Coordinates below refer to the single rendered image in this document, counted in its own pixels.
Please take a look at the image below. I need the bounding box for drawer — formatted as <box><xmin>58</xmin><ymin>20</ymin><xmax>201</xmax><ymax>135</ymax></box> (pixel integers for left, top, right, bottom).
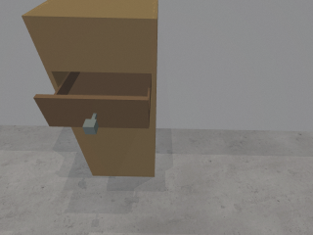
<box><xmin>33</xmin><ymin>71</ymin><xmax>152</xmax><ymax>129</ymax></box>

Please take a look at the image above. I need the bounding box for cabinet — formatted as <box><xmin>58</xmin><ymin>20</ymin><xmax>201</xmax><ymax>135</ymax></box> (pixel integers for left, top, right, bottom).
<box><xmin>22</xmin><ymin>0</ymin><xmax>158</xmax><ymax>177</ymax></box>

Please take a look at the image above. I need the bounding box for handle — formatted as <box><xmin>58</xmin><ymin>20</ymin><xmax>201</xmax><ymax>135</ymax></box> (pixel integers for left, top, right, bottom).
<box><xmin>82</xmin><ymin>113</ymin><xmax>99</xmax><ymax>135</ymax></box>

